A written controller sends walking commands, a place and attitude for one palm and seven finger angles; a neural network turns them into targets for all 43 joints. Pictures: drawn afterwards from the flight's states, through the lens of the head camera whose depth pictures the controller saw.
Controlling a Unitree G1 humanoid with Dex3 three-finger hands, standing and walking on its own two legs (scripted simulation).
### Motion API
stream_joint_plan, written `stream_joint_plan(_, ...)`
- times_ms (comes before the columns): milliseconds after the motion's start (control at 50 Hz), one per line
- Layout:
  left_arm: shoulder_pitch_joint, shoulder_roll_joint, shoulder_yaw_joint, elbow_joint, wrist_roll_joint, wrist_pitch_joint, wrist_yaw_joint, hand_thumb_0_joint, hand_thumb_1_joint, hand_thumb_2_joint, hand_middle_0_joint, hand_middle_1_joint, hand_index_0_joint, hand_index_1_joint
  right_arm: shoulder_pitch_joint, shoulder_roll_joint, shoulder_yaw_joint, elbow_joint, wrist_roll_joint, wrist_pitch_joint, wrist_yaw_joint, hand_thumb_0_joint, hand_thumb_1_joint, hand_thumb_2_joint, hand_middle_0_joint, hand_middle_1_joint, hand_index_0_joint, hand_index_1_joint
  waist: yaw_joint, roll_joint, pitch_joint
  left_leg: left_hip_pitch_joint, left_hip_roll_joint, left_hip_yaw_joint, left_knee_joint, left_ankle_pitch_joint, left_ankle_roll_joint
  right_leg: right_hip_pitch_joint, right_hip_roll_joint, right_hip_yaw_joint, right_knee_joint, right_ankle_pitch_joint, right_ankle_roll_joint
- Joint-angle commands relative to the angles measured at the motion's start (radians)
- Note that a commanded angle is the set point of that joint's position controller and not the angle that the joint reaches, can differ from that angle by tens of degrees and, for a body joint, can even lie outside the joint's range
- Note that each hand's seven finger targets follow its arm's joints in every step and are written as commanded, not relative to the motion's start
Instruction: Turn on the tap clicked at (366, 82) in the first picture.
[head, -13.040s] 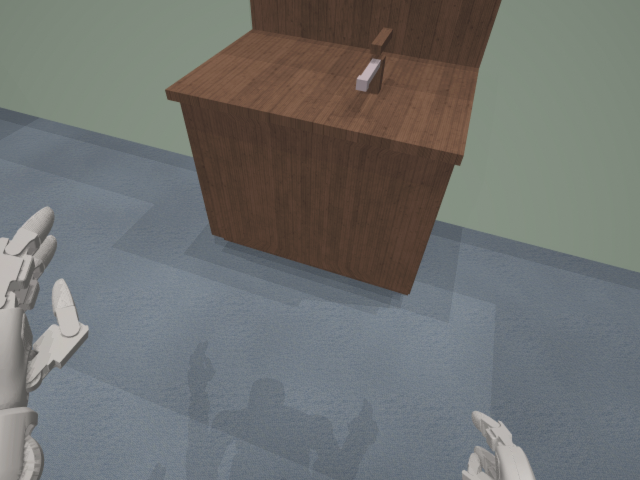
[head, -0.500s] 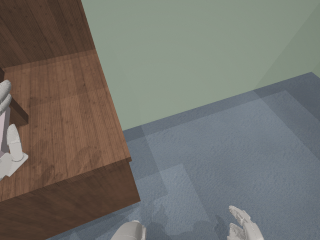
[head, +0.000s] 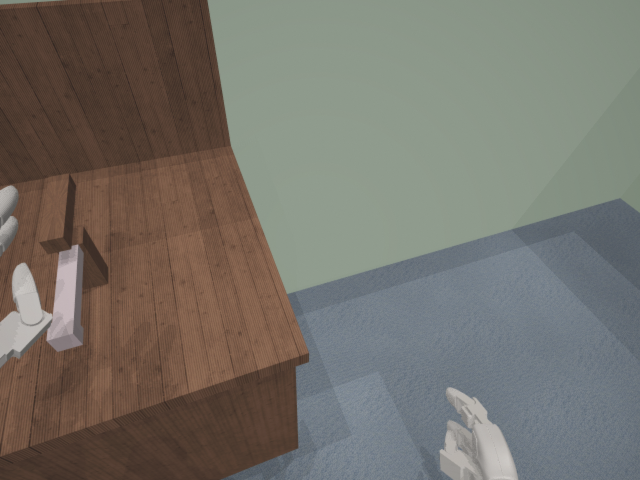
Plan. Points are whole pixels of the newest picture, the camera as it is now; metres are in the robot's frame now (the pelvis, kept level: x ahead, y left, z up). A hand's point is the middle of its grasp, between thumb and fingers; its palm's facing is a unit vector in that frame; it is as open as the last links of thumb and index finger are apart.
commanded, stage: come to a stop and stand still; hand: left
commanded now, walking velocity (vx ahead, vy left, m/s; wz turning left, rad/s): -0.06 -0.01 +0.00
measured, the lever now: (65, 334) +0.26 +0.34 +0.04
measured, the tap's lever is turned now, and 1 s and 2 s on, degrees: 0 0 0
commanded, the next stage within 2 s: look again from close up in 0.72 s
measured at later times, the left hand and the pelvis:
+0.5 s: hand (117, 312) +0.23 +0.22 +0.15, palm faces +0.42 -0.82 -0.38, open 7.4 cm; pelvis +0.02 -0.03 +0.00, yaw +1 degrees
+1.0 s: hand (71, 278) +0.25 +0.27 +0.17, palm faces +0.44 -0.82 -0.37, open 7.4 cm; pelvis -0.01 +0.01 +0.00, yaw -2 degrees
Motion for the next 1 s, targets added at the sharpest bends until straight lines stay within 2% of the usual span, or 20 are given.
stream_joint_plan(0,-0.181,0.088,-0.002,-0.182,0.009,-0.028,0.011,0.000,0.900,0.900,-0.200,-0.300,-0.200,-0.300,-0.074,-0.161,-0.057,-0.140,0.004,-0.041,-0.027,0.000,-0.900,-0.900,0.200,0.300,0.200,0.300,-0.021,0.078,-0.081,-0.018,0.152,-0.143,-0.138,-0.160,-0.045,0.119,-0.046,0.075,-0.165,0.081,-0.022)
stream_joint_plan(40,-0.288,0.086,-0.030,-0.254,0.019,-0.036,0.014,0.000,0.900,0.900,-0.200,-0.300,-0.200,-0.300,-0.106,-0.157,-0.048,-0.141,-0.001,-0.045,-0.031,0.000,-0.900,-0.900,0.200,0.300,0.200,0.300,-0.017,0.071,-0.087,0.000,0.096,-0.104,-0.084,-0.139,-0.055,0.076,-0.085,0.133,-0.181,0.084,-0.033)
stream_joint_plan(80,-0.233,0.081,-0.033,-0.225,0.011,-0.029,0.022,0.000,0.900,0.900,-0.200,-0.300,-0.200,-0.300,-0.089,-0.156,-0.056,-0.135,0.002,-0.049,-0.034,0.000,-0.900,-0.900,0.200,0.300,0.200,0.300,-0.008,-0.016,-0.096,0.084,0.056,-0.077,0.033,-0.069,-0.042,-0.021,-0.145,0.211,-0.252,0.036,-0.048)
stream_joint_plan(120,-0.201,0.111,0.003,-0.243,0.007,-0.034,0.034,0.000,0.900,0.900,-0.200,-0.300,-0.200,-0.300,-0.091,-0.154,-0.055,-0.126,-0.001,-0.047,-0.038,0.000,-0.900,-0.900,0.200,0.300,0.200,0.300,-0.004,0.006,-0.097,0.096,0.042,-0.084,0.069,-0.048,-0.038,-0.050,-0.177,0.238,-0.270,0.023,-0.060)
stream_joint_plan(160,-0.170,0.126,0.030,-0.239,0.001,-0.040,0.039,0.000,0.900,0.900,-0.200,-0.300,-0.200,-0.300,-0.099,-0.153,-0.055,-0.122,-0.001,-0.038,-0.043,0.000,-0.900,-0.900,0.200,0.300,0.200,0.300,-0.004,0.038,-0.086,0.095,0.043,-0.094,0.060,-0.026,-0.041,-0.057,-0.174,0.224,-0.261,0.006,-0.062)
stream_joint_plan(240,-0.083,0.123,0.061,-0.176,-0.012,-0.048,0.038,0.000,0.900,0.900,-0.200,-0.300,-0.200,-0.300,-0.100,-0.155,-0.054,-0.125,0.002,-0.020,-0.050,0.000,-0.900,-0.900,0.200,0.300,0.200,0.300,-0.007,0.086,-0.072,0.078,0.061,-0.110,0.000,0.039,-0.038,-0.020,-0.133,0.161,-0.228,0.058,-0.029)
stream_joint_plan(340,-0.064,0.076,0.013,-0.122,-0.018,-0.049,0.029,0.000,0.900,0.900,-0.200,-0.300,-0.200,-0.300,-0.087,-0.164,-0.058,-0.124,0.011,-0.016,-0.050,0.000,-0.900,-0.900,0.200,0.300,0.200,0.300,-0.015,0.041,-0.078,0.105,0.066,-0.093,-0.001,0.136,-0.030,0.014,-0.109,0.133,-0.208,0.239,0.005)
stream_joint_plan(400,-0.069,0.075,-0.004,-0.120,-0.013,-0.043,0.030,0.000,0.900,0.900,-0.200,-0.300,-0.200,-0.300,-0.077,-0.172,-0.064,-0.121,0.015,-0.014,-0.050,0.000,-0.900,-0.900,0.200,0.300,0.200,0.300,-0.013,-0.007,-0.102,0.117,0.065,-0.082,0.015,0.171,-0.021,0.044,-0.112,0.125,-0.198,0.342,0.025)
stream_joint_plan(480,-0.108,0.100,0.004,-0.171,-0.008,-0.047,0.036,0.000,0.900,0.900,-0.200,-0.300,-0.200,-0.300,-0.082,-0.174,-0.066,-0.122,0.013,-0.012,-0.052,0.000,-0.900,-0.900,0.200,0.300,0.200,0.300,-0.011,0.019,-0.132,0.142,0.059,-0.075,0.018,0.210,-0.017,0.067,-0.117,0.117,-0.180,0.410,0.032)
stream_joint_plan(560,-0.117,0.126,0.026,-0.221,-0.010,-0.052,0.041,0.000,0.900,0.900,-0.200,-0.300,-0.200,-0.300,-0.091,-0.165,-0.063,-0.130,0.011,-0.007,-0.055,0.000,-0.900,-0.900,0.200,0.300,0.200,0.300,-0.008,0.031,-0.144,0.156,0.057,-0.077,0.014,0.220,-0.017,0.078,-0.116,0.115,-0.178,0.404,0.032)
stream_joint_plan(700,-0.089,0.089,0.005,-0.159,-0.015,-0.042,0.036,0.000,0.900,0.900,-0.200,-0.300,-0.200,-0.300,-0.082,-0.165,-0.062,-0.128,0.011,0.008,-0.053,0.000,-0.900,-0.900,0.200,0.300,0.200,0.300,-0.012,0.039,-0.125,0.148,0.062,-0.078,0.003,0.197,-0.019,0.073,-0.112,0.114,-0.196,0.370,0.025)
stream_joint_plan(780,-0.092,0.072,-0.016,-0.117,-0.015,-0.029,0.029,0.000,0.900,0.900,-0.200,-0.300,-0.200,-0.300,-0.084,-0.165,-0.058,-0.132,0.014,0.016,-0.053,0.000,-0.900,-0.900,0.200,0.300,0.200,0.300,-0.014,0.010,-0.097,0.140,0.065,-0.088,-0.016,0.172,-0.020,0.052,-0.103,0.105,-0.210,0.318,0.023)
stream_joint_plan(800,-1.170,0.849,0.535,-0.374,0.126,-0.129,0.019,0.000,0.900,0.900,-0.200,-0.300,-0.200,-0.300,0.018,-0.218,-0.107,-0.140,-0.004,-0.040,-0.044,0.000,-0.900,-0.900,0.200,0.300,0.200,0.300,-0.018,-0.162,0.248,0.017,0.066,0.030,0.115,0.104,-0.002,-0.249,-0.132,0.145,-0.362,0.573,0.179)
stream_joint_plan(820,-0.598,0.264,0.148,0.222,0.050,-0.087,-0.029,0.000,0.900,0.900,-0.200,-0.300,-0.200,-0.300,-0.066,-0.097,-0.052,-0.069,0.011,-0.033,-0.032,0.000,-0.900,-0.900,0.200,0.300,0.200,0.300,-0.007,-0.083,-0.034,0.073,0.001,-0.065,0.056,0.174,0.009,-0.033,-0.173,0.176,-0.179,0.564,0.057)
stream_joint_plan(840,-0.488,0.194,0.118,0.088,0.017,-0.087,-0.021,0.000,0.900,0.900,-0.200,-0.300,-0.200,-0.300,-0.104,-0.147,-0.086,-0.120,0.027,-0.016,-0.022,0.000,-0.900,-0.900,0.200,0.300,0.200,0.300,0.025,0.049,-0.067,0.138,0.037,-0.049,0.045,0.199,-0.009,0.010,-0.175,0.219,-0.137,0.640,0.042)
stream_joint_plan(860,-0.392,0.104,0.023,0.152,0.011,-0.083,-0.021,0.000,0.900,0.900,-0.200,-0.300,-0.200,-0.300,-0.068,-0.174,-0.096,-0.126,0.030,-0.025,-0.023,0.000,-0.900,-0.900,0.200,0.300,0.200,0.300,0.019,0.122,-0.125,0.181,0.062,-0.030,0.043,0.202,-0.005,0.043,-0.176,0.213,-0.106,0.613,0.035)
stream_joint_plan(880,-0.307,0.060,-0.027,0.049,-0.002,-0.090,-0.031,0.000,0.900,0.900,-0.200,-0.300,-0.200,-0.300,-0.055,-0.187,-0.100,-0.135,0.033,-0.026,-0.013,0.000,-0.900,-0.900,0.200,0.300,0.200,0.300,0.019,0.178,-0.174,0.201,0.074,-0.053,0.035,0.228,0.017,0.074,-0.162,0.190,-0.078,0.545,0.057)
stream_joint_plan(900,-0.234,0.042,-0.048,-0.033,-0.006,-0.089,-0.033,0.000,0.900,0.900,-0.200,-0.300,-0.200,-0.300,-0.058,-0.189,-0.101,-0.148,0.035,-0.025,0.005,0.000,-0.900,-0.900,0.200,0.300,0.200,0.300,0.021,0.179,-0.194,0.211,0.094,-0.066,0.043,0.261,0.029,0.069,-0.147,0.182,-0.067,0.478,0.070)
stream_joint_plan(940,-0.120,-0.007,-0.097,-0.139,-0.008,-0.086,-0.040,0.000,0.900,0.900,-0.200,-0.300,-0.200,-0.300,-0.092,-0.172,-0.094,-0.183,0.037,-0.028,0.030,0.000,-0.900,-0.900,0.200,0.300,0.200,0.300,0.026,0.101,-0.206,0.186,0.120,-0.104,0.029,0.267,0.036,0.078,-0.126,0.149,-0.048,0.363,0.058)
stream_joint_plan(980,-0.046,0.070,-0.020,-0.207,-0.001,-0.080,-0.027,0.000,0.900,0.900,-0.200,-0.300,-0.200,-0.300,-0.102,-0.182,-0.092,-0.201,0.030,-0.026,0.026,0.000,-0.900,-0.900,0.200,0.300,0.200,0.300,0.020,-0.003,-0.176,0.117,0.128,-0.131,-0.006,0.132,0.027,0.071,-0.107,0.132,-0.084,0.205,0.033)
